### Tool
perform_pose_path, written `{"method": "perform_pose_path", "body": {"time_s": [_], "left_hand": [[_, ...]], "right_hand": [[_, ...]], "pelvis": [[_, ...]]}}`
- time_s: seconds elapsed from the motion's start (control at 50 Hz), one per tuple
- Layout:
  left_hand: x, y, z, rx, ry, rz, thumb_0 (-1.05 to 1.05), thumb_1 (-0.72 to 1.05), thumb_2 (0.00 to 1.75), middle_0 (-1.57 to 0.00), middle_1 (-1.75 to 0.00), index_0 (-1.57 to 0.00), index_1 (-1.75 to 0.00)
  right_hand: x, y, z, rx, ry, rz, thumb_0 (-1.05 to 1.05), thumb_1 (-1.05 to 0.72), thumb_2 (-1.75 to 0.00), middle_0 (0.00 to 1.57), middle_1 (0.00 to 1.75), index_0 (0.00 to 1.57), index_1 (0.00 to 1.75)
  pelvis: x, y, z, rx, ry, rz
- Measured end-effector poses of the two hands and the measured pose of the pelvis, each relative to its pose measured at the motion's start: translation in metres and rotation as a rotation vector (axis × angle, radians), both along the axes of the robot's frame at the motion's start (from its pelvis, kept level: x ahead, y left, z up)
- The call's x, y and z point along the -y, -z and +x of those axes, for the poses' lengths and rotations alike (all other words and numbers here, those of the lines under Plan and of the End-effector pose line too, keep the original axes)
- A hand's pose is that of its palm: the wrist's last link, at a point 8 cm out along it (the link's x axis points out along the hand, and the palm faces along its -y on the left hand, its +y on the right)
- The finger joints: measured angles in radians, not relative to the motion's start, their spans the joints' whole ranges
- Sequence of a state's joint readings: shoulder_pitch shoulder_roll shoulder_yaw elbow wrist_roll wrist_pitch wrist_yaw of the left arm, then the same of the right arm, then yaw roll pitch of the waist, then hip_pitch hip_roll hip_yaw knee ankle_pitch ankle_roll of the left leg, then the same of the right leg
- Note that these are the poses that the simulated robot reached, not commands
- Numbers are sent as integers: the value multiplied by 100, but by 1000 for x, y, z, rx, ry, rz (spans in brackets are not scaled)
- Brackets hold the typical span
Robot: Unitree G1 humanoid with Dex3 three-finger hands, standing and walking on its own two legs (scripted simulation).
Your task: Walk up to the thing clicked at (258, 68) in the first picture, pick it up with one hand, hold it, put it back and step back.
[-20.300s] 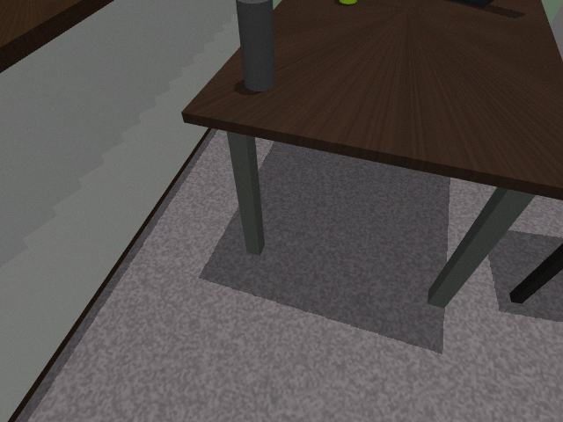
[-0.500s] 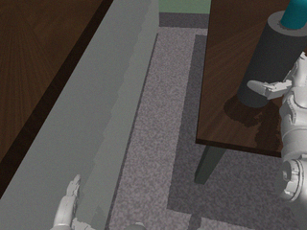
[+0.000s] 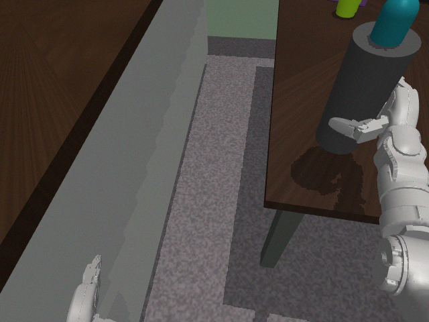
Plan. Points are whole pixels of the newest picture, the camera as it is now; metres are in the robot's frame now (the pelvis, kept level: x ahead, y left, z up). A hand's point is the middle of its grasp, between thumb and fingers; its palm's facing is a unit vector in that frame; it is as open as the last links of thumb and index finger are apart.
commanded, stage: lift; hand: right
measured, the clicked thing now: (363, 84) +0.47 -0.19 +0.20
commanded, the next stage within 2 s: hold in 1.08 s
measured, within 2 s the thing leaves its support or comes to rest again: neither
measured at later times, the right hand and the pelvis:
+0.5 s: hand (382, 103) +0.39 -0.18 +0.23, palm faces +0.20 +0.98 -0.03, open 11.7 cm; pelvis -0.01 +0.01 +0.01, yaw -1 degrees
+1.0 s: hand (398, 108) +0.33 -0.17 +0.26, palm faces +0.21 +0.98 -0.04, open 11.7 cm; pelvis -0.02 +0.01 +0.01, yaw -2 degrees
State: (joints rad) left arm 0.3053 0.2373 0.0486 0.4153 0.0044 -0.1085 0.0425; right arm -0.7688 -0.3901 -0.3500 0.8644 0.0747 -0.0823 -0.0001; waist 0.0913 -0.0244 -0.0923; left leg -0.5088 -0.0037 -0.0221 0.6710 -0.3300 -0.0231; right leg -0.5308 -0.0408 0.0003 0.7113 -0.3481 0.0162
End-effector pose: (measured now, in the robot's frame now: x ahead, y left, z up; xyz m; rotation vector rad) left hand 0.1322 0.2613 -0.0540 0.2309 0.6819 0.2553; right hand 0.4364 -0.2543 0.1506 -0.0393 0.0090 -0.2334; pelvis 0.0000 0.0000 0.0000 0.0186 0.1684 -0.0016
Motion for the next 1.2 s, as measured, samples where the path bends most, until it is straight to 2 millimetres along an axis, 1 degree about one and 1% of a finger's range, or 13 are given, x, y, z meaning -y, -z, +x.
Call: {"method": "perform_pose_path", "body": {"time_s": [0.12, 0.28, 0.38, 0.58, 0.8, 0.98, 1.2], "left_hand": [[3, 3, 7, 13, -6, -30, -1, -54, 6, -6, -6, -5, -6], [8, -4, 20, 81, 14, -62, -1, -54, 6, -5, -5, -5, -5], [5, -6, 21, 98, 19, -69, -1, -53, 5, -5, -5, -5, -5], [-3, -9, 15, 122, 29, -68, -1, -53, 5, -5, -5, -5, -4], [-2, -10, 12, 166, 37, -75, -1, -52, 4, -5, -5, -5, -4], [-3, -8, 11, 177, 46, -74, -1, -52, 4, -5, -5, -5, -4], [-1, -10, 14, 196, 59, -77, -1, -52, 4, -5, -5, -5, -4]], "right_hand": [[-7, -21, -17, 32, -5, -7, -1, 61, -95, 60, 106, 64, 110], [-13, -57, -44, 76, -17, -6, -1, 61, -94, 61, 106, 65, 110], [-16, -70, -61, 64, -23, -5, -1, 61, -95, 60, 106, 65, 110], [-26, -80, -93, 43, -34, -1, -1, 61, -95, 60, 106, 64, 110], [-35, -98, -122, 56, -28, -8, -1, 61, -95, 60, 106, 64, 111], [-37, -112, -132, 56, -28, -10, -1, 61, -95, 60, 106, 64, 111], [-37, -116, -144, 54, -28, -9, -1, 61, -95, 60, 106, 64, 111]], "pelvis": [[-1, -4, 1, 36, 3, -6], [-5, -7, 3, 88, 12, -16], [-6, -8, 1, 114, 19, -20], [-10, -10, -10, 155, 23, -25], [-13, -10, -19, 186, 28, -28], [-15, -11, -22, 194, 34, -29], [-15, -11, -23, 204, 39, -30]]}}
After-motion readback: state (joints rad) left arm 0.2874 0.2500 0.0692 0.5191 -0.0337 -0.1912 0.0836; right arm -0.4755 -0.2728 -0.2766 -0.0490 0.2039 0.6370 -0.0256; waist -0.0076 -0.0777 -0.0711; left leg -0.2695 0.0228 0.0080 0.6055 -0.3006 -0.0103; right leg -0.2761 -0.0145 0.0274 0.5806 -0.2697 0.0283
